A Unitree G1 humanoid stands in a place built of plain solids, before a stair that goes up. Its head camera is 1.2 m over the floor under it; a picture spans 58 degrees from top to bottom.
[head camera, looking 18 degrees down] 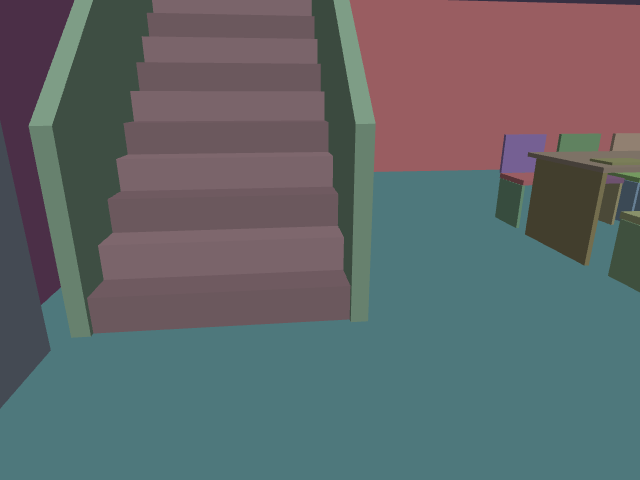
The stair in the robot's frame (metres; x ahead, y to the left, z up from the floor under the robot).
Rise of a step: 0.21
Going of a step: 0.24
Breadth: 1.40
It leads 6 degrees to the left of straight ahead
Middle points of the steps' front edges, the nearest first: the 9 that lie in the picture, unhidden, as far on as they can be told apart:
2.14 0.52 0.21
2.38 0.55 0.42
2.62 0.58 0.63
2.87 0.61 0.84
3.11 0.63 1.05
3.35 0.66 1.26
3.59 0.69 1.47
3.83 0.72 1.68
4.08 0.74 1.89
